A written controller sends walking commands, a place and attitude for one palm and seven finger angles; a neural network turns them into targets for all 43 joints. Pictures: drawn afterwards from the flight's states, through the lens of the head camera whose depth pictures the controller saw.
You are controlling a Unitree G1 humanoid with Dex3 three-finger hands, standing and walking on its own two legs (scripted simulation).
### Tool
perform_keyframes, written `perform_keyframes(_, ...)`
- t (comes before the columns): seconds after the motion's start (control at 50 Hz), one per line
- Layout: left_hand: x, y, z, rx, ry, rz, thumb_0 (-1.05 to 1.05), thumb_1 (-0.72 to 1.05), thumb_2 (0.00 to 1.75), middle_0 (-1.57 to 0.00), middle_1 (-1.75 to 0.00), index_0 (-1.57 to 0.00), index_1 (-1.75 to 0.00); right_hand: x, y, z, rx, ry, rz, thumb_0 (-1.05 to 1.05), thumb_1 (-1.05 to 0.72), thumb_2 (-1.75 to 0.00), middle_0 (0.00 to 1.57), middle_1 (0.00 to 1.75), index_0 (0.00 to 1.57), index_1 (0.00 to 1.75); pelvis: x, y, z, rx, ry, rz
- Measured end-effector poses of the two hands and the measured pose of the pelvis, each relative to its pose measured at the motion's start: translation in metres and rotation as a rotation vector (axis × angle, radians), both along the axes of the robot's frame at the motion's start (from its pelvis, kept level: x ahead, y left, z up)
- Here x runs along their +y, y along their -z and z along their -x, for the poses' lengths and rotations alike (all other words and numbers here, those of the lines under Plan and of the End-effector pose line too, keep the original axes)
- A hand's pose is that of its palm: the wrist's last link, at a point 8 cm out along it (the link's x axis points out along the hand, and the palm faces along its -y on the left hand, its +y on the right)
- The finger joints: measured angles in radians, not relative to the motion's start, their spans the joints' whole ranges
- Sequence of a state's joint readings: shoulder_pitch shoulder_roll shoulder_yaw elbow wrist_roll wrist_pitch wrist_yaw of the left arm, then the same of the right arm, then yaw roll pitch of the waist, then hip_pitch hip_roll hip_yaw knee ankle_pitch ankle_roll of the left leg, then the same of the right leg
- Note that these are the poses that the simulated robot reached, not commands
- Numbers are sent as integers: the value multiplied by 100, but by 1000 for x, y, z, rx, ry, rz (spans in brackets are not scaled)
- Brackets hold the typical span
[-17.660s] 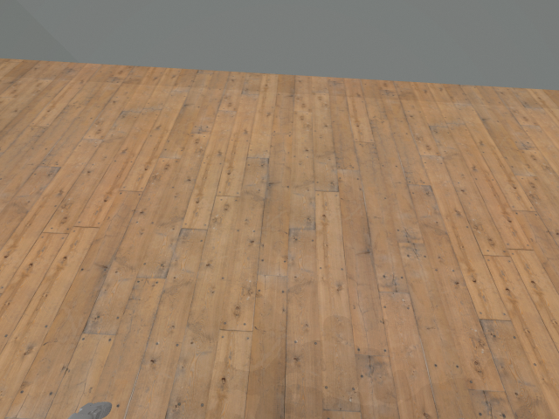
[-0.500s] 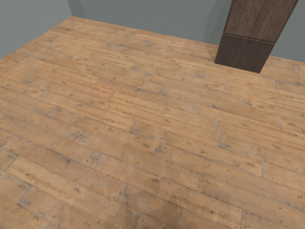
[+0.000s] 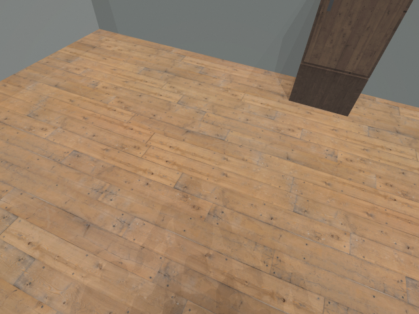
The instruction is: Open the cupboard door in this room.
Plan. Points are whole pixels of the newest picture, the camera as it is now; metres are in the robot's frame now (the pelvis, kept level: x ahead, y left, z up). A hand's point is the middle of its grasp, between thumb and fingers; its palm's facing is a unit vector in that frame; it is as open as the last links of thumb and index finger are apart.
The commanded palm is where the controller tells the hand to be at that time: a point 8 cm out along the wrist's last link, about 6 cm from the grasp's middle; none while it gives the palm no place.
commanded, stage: stand and wait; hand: left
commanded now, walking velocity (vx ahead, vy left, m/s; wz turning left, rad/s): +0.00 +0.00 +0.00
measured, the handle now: out of the picture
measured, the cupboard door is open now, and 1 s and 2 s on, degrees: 0 0 0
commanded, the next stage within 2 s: turn or walk to find it in 0.86 s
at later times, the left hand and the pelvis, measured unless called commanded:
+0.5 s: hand out of the picture +0.10 +0.26 -0.15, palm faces -0.02 -0.94 -0.33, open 7.4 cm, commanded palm none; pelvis +0.02 +0.01 +0.00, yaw +1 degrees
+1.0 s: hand out of the picture +0.11 +0.26 -0.15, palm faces +0.01 -0.94 -0.33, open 7.4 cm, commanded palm none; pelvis +0.03 +0.01 +0.00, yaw +2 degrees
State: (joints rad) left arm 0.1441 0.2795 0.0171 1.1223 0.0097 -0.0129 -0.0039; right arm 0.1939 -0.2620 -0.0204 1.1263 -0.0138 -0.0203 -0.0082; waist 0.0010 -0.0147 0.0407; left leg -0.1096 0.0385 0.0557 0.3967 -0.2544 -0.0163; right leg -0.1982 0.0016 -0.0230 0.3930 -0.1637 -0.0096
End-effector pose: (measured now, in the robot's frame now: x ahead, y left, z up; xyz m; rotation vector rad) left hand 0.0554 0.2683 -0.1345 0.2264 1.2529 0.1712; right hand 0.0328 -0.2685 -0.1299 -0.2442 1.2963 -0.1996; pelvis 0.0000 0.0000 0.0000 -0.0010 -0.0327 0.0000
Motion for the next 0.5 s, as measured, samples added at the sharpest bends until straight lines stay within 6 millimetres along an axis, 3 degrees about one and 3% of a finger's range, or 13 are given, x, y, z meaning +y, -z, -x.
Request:
perform_keyframes(0.12, 27, -13, -14, -24, 14, -61, 1, 90, 90, -20, -30, -20, -30, -11, -6, -17, -28, -28, 28, 0, -90, -90, 21, 30, 20, 30, 4, -2, -2, 3, -3, -1)
perform_keyframes(0.24, 42, -22, -22, -25, 24, -97, 1, 90, 90, -20, -30, -20, -30, -19, -11, -37, -50, -57, 50, 0, -90, -90, 21, 30, 20, 30, 7, -3, -7, 8, -6, -2)
perform_keyframes(0.5, 35, -17, -36, -15, 26, -69, 1, 90, 90, -20, -30, -20, -30, -19, -18, -74, -78, -96, 63, 0, -90, -90, 21, 30, 20, 30, 9, -4, -22, 17, -16, 1)
